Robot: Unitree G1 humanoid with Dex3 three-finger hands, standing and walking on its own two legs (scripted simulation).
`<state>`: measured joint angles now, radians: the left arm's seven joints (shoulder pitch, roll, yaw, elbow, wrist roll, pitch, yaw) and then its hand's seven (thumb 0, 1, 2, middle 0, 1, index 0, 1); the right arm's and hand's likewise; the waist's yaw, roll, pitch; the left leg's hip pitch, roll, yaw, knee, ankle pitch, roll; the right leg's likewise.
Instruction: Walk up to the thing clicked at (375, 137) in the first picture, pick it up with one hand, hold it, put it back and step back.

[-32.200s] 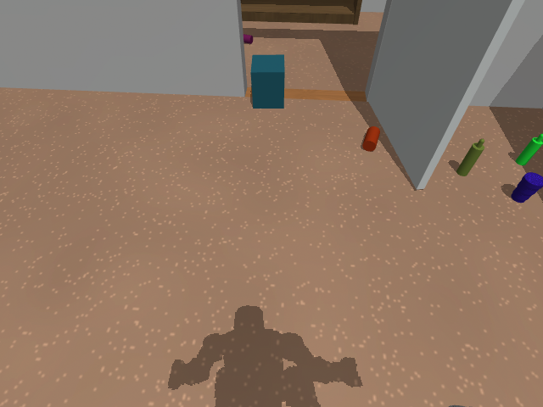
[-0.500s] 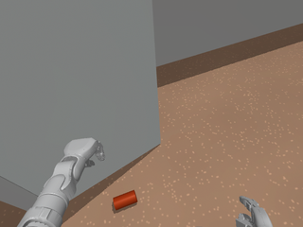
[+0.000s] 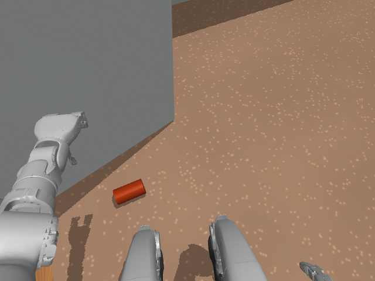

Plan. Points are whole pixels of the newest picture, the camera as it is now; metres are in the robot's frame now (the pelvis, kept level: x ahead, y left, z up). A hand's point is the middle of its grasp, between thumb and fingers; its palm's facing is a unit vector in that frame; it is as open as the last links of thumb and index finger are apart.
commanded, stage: go down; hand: left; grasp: from above
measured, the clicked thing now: (129, 191) +0.44 +0.22 -0.63
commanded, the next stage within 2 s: none
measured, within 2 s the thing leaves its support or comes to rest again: neither
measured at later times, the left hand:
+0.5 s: hand (70, 145) +0.45 +0.28 -0.11, palm faces -0.43 +0.00 -0.90, open 13.3 cm
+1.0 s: hand (74, 145) +0.47 +0.28 -0.14, palm faces -0.42 +0.00 -0.91, open 13.5 cm
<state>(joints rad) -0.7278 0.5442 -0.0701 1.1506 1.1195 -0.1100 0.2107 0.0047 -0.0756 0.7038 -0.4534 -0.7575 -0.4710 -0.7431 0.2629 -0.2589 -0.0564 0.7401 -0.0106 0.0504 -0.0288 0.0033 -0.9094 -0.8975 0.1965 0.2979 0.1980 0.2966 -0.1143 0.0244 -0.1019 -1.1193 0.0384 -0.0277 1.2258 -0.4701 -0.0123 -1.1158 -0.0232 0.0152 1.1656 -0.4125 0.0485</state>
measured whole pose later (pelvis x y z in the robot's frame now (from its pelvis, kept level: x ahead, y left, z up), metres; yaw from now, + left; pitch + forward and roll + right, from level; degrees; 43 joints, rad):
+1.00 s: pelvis +0.02 +0.01 -0.06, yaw -1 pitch +30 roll -5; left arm -0.77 0.64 0.04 1.17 1.16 -0.17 0.19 0.01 -0.46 0.98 -0.25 -0.86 -0.20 -0.92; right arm 0.27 -0.26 -0.03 0.70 -0.04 0.05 0.03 0.00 -0.92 -0.91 0.20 0.30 0.20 0.30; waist -0.16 0.05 -0.15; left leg -1.42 0.04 -0.07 1.49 -0.60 -0.01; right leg -1.39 -0.01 -0.01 1.39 -0.53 0.06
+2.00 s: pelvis +0.00 +0.01 -0.09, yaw -2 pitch +32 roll -6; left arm -0.84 0.71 0.06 1.18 1.17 -0.19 0.14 0.00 -0.41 0.95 -0.28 -0.91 -0.25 -0.95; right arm 0.27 -0.25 0.01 0.69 -0.05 0.07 0.04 0.00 -0.93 -0.91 0.20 0.30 0.20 0.30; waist -0.19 0.05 -0.15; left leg -1.57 0.04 -0.08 1.61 -0.61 0.00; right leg -1.53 -0.01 -0.01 1.50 -0.53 0.07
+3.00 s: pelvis -0.04 +0.00 -0.27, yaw -3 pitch +36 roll -7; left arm -0.97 0.63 0.06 1.53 1.30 -0.18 0.47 0.00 -0.39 0.89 -0.29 -0.85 -0.25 -0.89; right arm 0.16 -0.23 0.03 0.77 -0.13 -0.07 0.12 0.00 -0.91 -0.90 0.20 0.30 0.20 0.30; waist -0.26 0.02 -0.10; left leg -2.17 -0.01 -0.11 2.19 -0.65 -0.02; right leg -2.14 -0.01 0.01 2.09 -0.59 0.07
